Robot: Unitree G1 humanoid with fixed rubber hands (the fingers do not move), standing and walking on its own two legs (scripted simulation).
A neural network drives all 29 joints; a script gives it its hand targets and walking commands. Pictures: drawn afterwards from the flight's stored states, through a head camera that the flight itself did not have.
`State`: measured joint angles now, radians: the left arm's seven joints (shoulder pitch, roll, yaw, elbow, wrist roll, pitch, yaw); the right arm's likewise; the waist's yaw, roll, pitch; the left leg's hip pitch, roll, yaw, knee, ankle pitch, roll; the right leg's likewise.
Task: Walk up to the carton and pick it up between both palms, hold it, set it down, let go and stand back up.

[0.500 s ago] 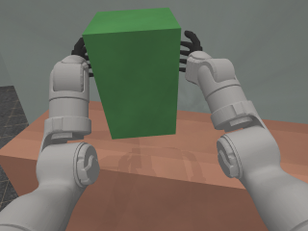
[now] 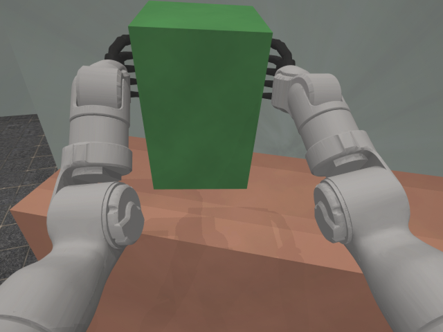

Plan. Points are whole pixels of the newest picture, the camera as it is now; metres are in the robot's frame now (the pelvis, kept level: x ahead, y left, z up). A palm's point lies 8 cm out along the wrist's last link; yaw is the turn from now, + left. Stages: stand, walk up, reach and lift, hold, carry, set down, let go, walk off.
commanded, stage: hold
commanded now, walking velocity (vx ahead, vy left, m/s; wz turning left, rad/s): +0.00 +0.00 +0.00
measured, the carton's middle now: (201, 101) +0.40 +0.03 +0.30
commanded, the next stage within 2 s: none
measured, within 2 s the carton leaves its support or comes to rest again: neither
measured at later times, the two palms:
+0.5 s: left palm (133, 89) +0.36 +0.13 +0.33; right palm (303, 79) +0.35 -0.13 +0.36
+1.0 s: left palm (127, 90) +0.37 +0.14 +0.33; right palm (291, 88) +0.36 -0.12 +0.34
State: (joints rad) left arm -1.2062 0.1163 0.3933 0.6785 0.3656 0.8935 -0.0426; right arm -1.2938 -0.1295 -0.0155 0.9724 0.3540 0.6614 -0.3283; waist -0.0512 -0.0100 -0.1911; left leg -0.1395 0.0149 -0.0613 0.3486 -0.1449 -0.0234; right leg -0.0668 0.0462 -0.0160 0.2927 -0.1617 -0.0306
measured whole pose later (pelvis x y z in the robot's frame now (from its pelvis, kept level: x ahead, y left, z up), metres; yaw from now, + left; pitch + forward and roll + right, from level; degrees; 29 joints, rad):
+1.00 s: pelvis +0.01 +0.00 +0.00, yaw +1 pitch -6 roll -2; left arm -1.06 0.08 0.34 0.52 0.34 0.91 -0.04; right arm -1.19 -0.14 0.04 0.84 0.47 0.68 -0.39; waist -0.11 -0.02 -0.17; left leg -0.10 0.02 -0.07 0.38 -0.18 -0.02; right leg 0.01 0.06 -0.02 0.25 -0.16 -0.03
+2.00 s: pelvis +0.00 +0.01 +0.00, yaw -1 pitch -5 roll -1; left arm -1.07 0.04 0.38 0.47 0.35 0.93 -0.01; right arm -1.23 -0.18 0.08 0.86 0.47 0.69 -0.36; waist -0.10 0.00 -0.18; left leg -0.11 0.01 -0.04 0.35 -0.16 -0.01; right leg -0.02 0.05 0.02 0.26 -0.15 -0.02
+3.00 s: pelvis +0.00 +0.00 +0.00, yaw +0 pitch -3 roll -1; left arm -1.18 0.09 0.40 0.66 0.34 0.89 -0.01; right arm -1.33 -0.15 0.00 1.01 0.37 0.67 -0.33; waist -0.06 -0.01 -0.21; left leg -0.17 0.01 -0.06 0.35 -0.14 -0.02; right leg -0.09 0.05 0.01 0.30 -0.16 -0.03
